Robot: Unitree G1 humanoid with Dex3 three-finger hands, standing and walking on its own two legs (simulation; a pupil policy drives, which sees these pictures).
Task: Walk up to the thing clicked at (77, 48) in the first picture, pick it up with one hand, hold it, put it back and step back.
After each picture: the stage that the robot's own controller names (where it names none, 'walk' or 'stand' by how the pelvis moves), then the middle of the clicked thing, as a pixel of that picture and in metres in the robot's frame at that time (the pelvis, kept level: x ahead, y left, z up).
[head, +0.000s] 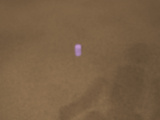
stand; (78, 50) +1.28 +0.08 -0.72
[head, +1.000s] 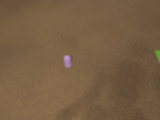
walk; (67, 61) +1.14 +0.28 -0.71
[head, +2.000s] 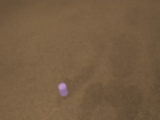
walk; (63, 89) +0.72 +0.26 -0.71
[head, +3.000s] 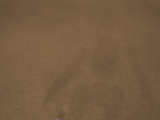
walk; out of the picture +0.46 +0.18 -0.70
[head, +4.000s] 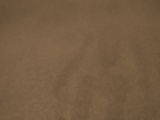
stand; out of the picture +0.37 +0.21 -0.72
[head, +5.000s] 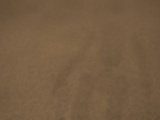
stand; out of the picture +0.35 +0.18 -0.71
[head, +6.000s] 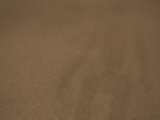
stand; out of the picture +0.33 +0.18 -0.73
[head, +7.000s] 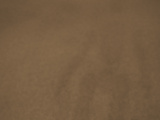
stand; out of the picture +0.31 +0.20 -0.73
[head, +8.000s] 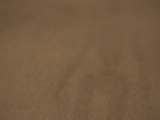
stand; out of the picture +0.31 +0.20 -0.73
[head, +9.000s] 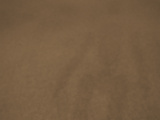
stand; out of the picture +0.31 +0.20 -0.73
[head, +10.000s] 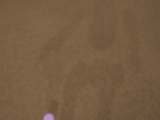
go down; out of the picture +0.33 +0.20 -0.64
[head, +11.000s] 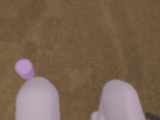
go down; (25, 69) +0.38 +0.25 -0.30
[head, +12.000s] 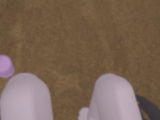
close in; (3, 67) +0.37 +0.27 -0.26
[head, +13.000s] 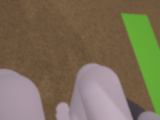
close; out of the picture +0.36 +0.29 -0.21
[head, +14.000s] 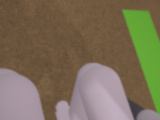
lift; out of the picture +0.35 +0.29 -0.21
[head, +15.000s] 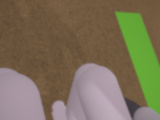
lift; out of the picture +0.33 +0.28 -0.22
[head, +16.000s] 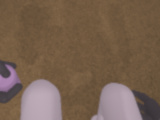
lift; (6, 81) +0.30 +0.27 -0.06
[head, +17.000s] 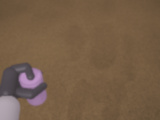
lift; (34, 87) +0.33 +0.17 +0.04
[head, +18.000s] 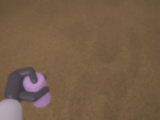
hold; (38, 90) +0.33 +0.17 +0.00
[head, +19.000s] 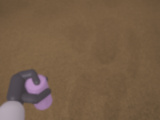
hold; (39, 92) +0.32 +0.17 -0.01
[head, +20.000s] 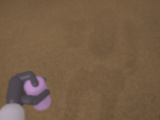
crouch; (38, 93) +0.32 +0.17 -0.04
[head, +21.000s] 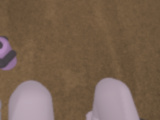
lower; (2, 54) +0.42 +0.26 -0.11
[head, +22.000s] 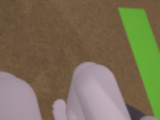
lower; out of the picture +0.38 +0.32 -0.22
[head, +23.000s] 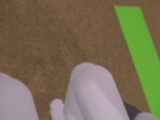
lower; out of the picture +0.38 +0.32 -0.22
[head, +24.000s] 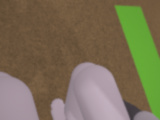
lower; out of the picture +0.37 +0.32 -0.22
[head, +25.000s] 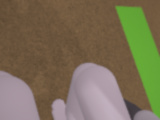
lower; out of the picture +0.37 +0.32 -0.21
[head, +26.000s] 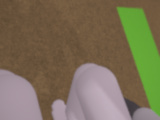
open; out of the picture +0.35 +0.30 -0.22
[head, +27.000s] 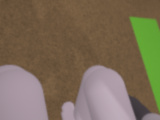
stand; out of the picture +0.35 +0.28 -0.22
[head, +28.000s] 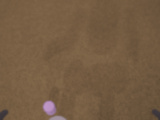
stand; (49, 108) +0.36 +0.20 -0.55
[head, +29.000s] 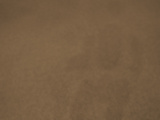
stand; out of the picture +0.33 +0.20 -0.66
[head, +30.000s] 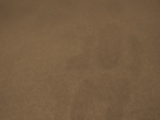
stand; out of the picture +0.33 +0.19 -0.67
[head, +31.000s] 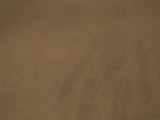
stand; out of the picture +0.35 +0.17 -0.72
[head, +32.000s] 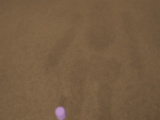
walk; (60, 113) +0.40 +0.15 -0.71
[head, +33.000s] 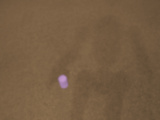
walk; (63, 81) +0.68 +0.22 -0.69
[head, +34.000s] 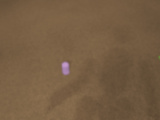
stand; (65, 68) +0.97 +0.21 -0.70
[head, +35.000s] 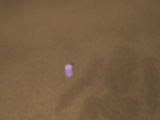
stand; (68, 70) +0.96 +0.18 -0.72
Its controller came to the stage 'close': yes
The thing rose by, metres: 0.70
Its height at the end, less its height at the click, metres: +0.00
